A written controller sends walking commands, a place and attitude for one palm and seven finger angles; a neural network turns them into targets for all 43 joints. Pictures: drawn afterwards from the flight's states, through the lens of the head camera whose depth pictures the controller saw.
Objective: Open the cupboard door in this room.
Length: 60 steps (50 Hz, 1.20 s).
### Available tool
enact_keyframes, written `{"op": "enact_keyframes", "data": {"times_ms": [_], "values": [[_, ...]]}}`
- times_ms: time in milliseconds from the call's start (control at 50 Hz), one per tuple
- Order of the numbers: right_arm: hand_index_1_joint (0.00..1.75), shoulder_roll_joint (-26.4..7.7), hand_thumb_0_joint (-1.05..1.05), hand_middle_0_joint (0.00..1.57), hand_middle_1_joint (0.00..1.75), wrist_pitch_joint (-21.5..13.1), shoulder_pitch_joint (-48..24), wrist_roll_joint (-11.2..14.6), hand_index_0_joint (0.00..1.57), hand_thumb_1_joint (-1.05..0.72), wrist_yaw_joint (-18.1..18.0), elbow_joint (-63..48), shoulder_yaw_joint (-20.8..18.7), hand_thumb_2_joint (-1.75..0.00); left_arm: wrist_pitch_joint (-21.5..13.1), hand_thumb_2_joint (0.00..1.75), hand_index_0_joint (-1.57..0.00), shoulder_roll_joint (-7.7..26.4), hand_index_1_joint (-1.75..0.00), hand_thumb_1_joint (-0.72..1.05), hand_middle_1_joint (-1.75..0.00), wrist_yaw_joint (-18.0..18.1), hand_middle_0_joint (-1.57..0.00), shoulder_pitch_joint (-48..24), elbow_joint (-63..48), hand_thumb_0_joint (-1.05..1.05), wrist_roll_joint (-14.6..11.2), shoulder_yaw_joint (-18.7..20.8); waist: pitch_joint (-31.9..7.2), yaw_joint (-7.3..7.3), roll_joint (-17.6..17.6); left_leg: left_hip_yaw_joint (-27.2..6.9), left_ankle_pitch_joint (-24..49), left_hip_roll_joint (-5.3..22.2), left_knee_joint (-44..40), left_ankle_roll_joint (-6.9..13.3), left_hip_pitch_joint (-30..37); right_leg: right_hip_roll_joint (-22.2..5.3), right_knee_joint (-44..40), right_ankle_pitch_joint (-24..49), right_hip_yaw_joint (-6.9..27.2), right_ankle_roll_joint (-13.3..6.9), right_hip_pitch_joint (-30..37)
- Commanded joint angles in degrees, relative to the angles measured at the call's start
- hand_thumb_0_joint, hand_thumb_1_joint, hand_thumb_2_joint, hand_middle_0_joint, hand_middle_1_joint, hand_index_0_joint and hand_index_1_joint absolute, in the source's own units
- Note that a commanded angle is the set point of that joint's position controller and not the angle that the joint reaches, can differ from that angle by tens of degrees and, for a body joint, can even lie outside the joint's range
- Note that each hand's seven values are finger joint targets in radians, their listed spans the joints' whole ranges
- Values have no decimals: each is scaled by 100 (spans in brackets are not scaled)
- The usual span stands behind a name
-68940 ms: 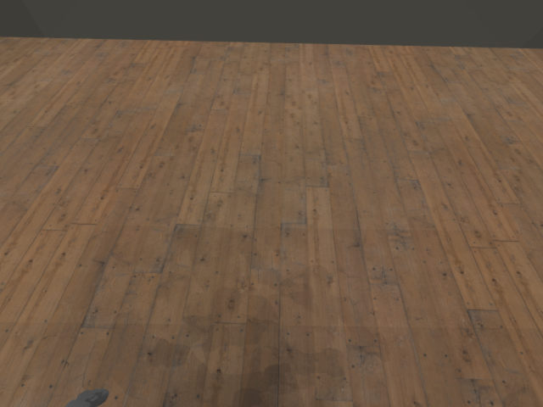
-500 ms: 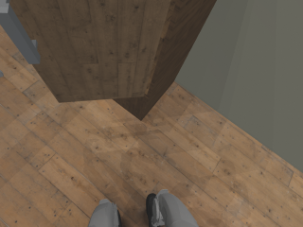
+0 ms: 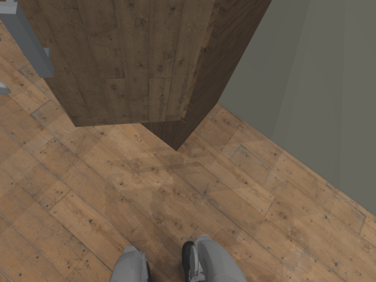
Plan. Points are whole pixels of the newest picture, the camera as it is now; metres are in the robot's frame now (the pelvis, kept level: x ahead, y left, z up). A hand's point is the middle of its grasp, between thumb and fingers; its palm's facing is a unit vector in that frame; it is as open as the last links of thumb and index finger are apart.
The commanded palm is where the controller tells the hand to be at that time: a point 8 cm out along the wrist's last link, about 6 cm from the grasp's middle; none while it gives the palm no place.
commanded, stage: slide the fingers in behind the handle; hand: left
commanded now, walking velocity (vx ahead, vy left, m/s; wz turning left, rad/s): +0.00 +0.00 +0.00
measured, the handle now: (31, 36) +0.56 +0.24 +0.08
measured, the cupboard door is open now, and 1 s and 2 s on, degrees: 46 45 45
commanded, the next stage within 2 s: close the thumb around the handle in 1.60 s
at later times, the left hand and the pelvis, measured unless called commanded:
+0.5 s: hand out of the picture +0.51 +0.28 +0.09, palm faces +0.05 -1.00 -0.02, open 14.1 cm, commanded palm +0.50 +0.30 +0.08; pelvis +0.00 +0.00 +0.01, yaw +1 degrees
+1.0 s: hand (34, 51) +0.52 +0.23 +0.09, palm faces +0.03 -1.00 -0.01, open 13.9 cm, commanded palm +0.50 +0.27 +0.08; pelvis +0.01 -0.01 +0.01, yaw +1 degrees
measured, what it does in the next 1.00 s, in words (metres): stands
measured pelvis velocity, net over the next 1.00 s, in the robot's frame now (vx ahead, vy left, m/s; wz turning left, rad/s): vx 0.01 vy -0.01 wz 0.02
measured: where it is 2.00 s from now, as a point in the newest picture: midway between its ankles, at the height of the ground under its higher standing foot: outside the picture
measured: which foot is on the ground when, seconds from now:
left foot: down 0.00-1.00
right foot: down 0.00-1.00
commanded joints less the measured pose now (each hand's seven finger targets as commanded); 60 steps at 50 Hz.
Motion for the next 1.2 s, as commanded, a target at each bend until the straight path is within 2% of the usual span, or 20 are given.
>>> {"op": "enact_keyframes", "data": {"times_ms": [0, 60, 120, 160, 240, 300, 360, 420, 440, 500, 580, 620, 660, 720, 800, 860, 940, 1020, 1060, 1180], "values": [[30, -1236, 0, 20, 30, -3, 1265, -14, 20, -90, -99, -64, -464, -90, -309, 30, -30, 1785, -120, -50, -120, -33, -30, -2142, -1175, 0, -219, 97, -2924, 32, 1383, -640, 3547, -45, -601, -260, 2418, 293, -219, 1685, 268, -135, 1099], [30, -1221, 0, 20, 30, 29, 1300, -19, 20, -90, -82, -5, -485, -90, -356, 30, -30, 1497, -120, -50, -120, -46, -30, -2318, -1480, 0, -290, -94, -3103, 6, 1726, -721, 3797, -12, -616, -341, 2867, 296, -243, 1565, 224, -138, 811], [30, -1225, 0, 20, 30, 32, 1309, -20, 20, -90, -84, 8, -478, -90, -245, 30, -30, 1388, -120, -50, -120, 30, -30, -2154, -1200, 0, -304, -111, -2823, -28, 1319, -678, 3340, -39, -669, -247, 2486, 298, -304, 1462, 238, -125, 924], [30, -1226, 0, 20, 30, 31, 1331, -34, 20, -90, -94, 42, -483, -90, -285, 30, -30, 1499, -120, -50, -120, 114, -30, -2421, -1465, 0, -260, -80, -2998, 5, 1680, -742, 3523, -32, -698, -330, 2758, 284, -271, 1408, 210, -144, 808], [30, -1180, 0, 20, 30, 34, 1364, -67, 20, -90, -45, -2, -514, -90, -385, 30, -30, 1266, -120, -50, -120, 292, -30, -2229, -1782, 0, -281, -107, -3210, 81, 1743, -757, 3998, -16, -706, -380, 3063, 298, -277, 1608, 190, -173, 911], [30, -1172, 0, 20, 30, 51, 1320, -57, 20, -90, -23, -3, -525, -90, -325, 30, -30, 1193, -120, -50, -120, 413, -30, -2001, -1492, 0, -267, -82, -2860, 91, 1281, -674, 3515, -39, -769, -290, 2654, 301, -352, 1555, 214, -138, 1099], [30, -1148, 0, 20, 30, 48, 1305, -45, 20, -90, -25, 32, -514, -90, -381, 30, -30, 1043, -120, -50, -120, 506, -30, -2193, -1570, 0, -192, -270, -2833, 33, 1479, -658, 3400, -57, -807, -293, 2704, 294, -371, 1518, 240, -141, 1048], [30, -1146, 0, 20, 30, 30, 1315, -56, 20, -90, -39, 63, -524, -90, -428, 30, -30, 874, -120, -50, -120, 535, -30, -2234, -1597, 0, -192, -393, -2819, -12, 1292, -666, 3229, -69, -849, -259, 2672, 282, -404, 1477, 253, -137, 1119], [30, -1123, 0, 20, 30, 13, 1309, -54, 20, -90, -40, 52, -527, -90, -487, 30, -30, 713, -120, -50, -120, 522, -30, -2261, -1739, 0, -241, -483, -2918, 29, 1637, -697, 3574, -58, -840, -325, 2960, 282, -376, 1506, 229, -174, 996], [30, -1114, 0, 20, 30, 2, 1286, -60, 20, -90, -30, 166, -541, -90, -490, 30, -30, 401, -120, -50, -120, 533, -30, -2384, -1542, 0, -307, -654, -2679, -101, 1342, -712, 3282, -48, -845, -299, 2888, 288, -444, 1359, 219, -144, 864], [30, -1109, 0, 20, 30, -21, 1289, -71, 20, -90, -44, 148, -535, -90, -486, 30, -30, 597, -120, -50, -120, 650, -30, -2265, -1389, 0, -277, -420, -2812, 13, 1247, -676, 3265, -91, -830, -273, 2687, 259, -367, 1498, 250, -160, 1089], [30, -1073, 0, 20, 30, -31, 1266, -76, 20, -90, -22, 114, -535, -90, -506, 30, -30, 438, -120, -50, -120, 758, -30, -2329, -1512, 0, -215, -569, -2722, 3, 1264, -647, 3229, -102, -849, -258, 2640, 244, -375, 1539, 262, -142, 1124], [30, -1056, 0, 20, 30, -35, 1281, -87, 20, -90, 5, 107, -566, -90, -608, 30, -30, 380, -120, -50, -120, 844, -30, -2299, -1773, 0, -189, -569, -3100, 64, 1440, -665, 3610, -89, -792, -307, 2951, 251, -337, 1673, 268, -148, 1128], [30, -1065, 0, 20, 30, -25, 1241, -59, 20, -90, 5, 140, -555, -90, -538, 30, -30, 358, -120, -50, -120, 891, -30, -2325, -1436, 0, -203, -570, -2681, -30, 1022, -612, 3095, -109, -827, -230, 2501, 251, -386, 1596, 294, -130, 1250], [30, -1025, 0, 20, 30, -49, 1249, -73, 20, -90, 8, 98, -568, -90, -613, 30, -30, 324, -120, -50, -120, 961, -30, -2345, -1696, 0, -147, -577, -3044, 58, 1271, -582, 3336, -139, -798, -238, 2629, 228, -314, 1834, 330, -137, 1416], [30, -1010, 0, 20, 30, -59, 1238, -69, 20, -90, 19, 141, -587, -90, -647, 30, -30, 49, -120, -50, -120, 968, -30, -2316, -1697, 0, -196, -732, -2971, -9, 1203, -610, 3417, -112, -800, -241, 2769, 239, -343, 1828, 308, -132, 1297], [30, -1024, 0, 20, 30, -68, 1236, -60, 20, -90, 8, 131, -572, -90, -605, 30, -30, 159, -120, -50, -120, 1032, -30, -2316, -1577, 0, -274, -566, -2876, 17, 936, -562, 3165, -153, -819, -186, 2418, 234, -337, 1895, 343, -141, 1551], [30, -982, 0, 20, 30, -96, 1200, -54, 20, -90, 28, 87, -564, -90, -603, 30, -30, 311, -120, -50, -120, 1157, -30, -2265, -1563, 0, -102, -544, -2828, 39, 889, -417, 2773, -204, -826, -126, 2033, 203, -370, 1946, 453, -103, 1838], [30, -958, 0, 20, 30, -108, 1196, -57, 20, -90, 37, 85, -571, -90, -652, 30, -30, 74, -120, -50, -120, 1136, -30, -2237, -1633, 0, -106, -706, -2971, 45, 1147, -436, 2979, -204, -814, -153, 2274, 202, -343, 2012, 438, -125, 1725], [30, -987, 0, 20, 30, -140, 1219, -55, 20, -90, 28, 120, -589, -90, -652, 30, -30, 116, -120, -50, -120, 1098, -30, -2195, -1585, 0, -267, -539, -3032, 50, 898, -428, 2979, -189, -796, -148, 2202, 209, -338, 2105, 448, -114, 1842]]}}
